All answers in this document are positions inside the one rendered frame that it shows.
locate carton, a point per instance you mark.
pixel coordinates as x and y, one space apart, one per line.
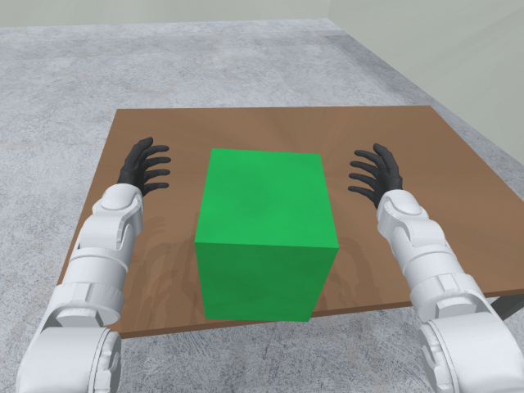
265 240

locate robot right hand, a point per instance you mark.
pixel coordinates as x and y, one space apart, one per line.
386 174

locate robot left hand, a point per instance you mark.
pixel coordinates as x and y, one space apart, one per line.
136 163

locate robot right upper arm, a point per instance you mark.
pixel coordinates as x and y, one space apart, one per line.
470 353

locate robot left upper arm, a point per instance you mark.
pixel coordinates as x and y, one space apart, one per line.
73 360

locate right robot forearm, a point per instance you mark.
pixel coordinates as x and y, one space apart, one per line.
439 286

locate table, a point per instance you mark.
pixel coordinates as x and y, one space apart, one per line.
481 216

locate left robot forearm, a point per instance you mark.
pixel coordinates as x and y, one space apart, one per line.
90 295

